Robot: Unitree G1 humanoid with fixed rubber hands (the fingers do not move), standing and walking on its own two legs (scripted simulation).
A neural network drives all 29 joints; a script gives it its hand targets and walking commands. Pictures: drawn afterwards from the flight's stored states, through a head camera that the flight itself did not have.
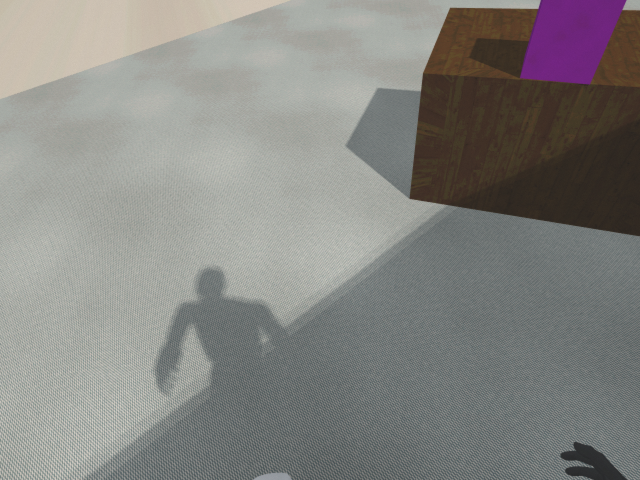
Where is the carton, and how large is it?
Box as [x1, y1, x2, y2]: [520, 0, 625, 84]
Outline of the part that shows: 541,0 525,53 520,77 589,84 625,0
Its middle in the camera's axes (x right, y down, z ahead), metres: +0.81 -0.69 +1.25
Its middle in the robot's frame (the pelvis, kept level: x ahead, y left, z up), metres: +1.42 -0.73 -0.03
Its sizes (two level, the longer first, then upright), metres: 0.210 0.200 0.250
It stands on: a pedestal, 0.60 m high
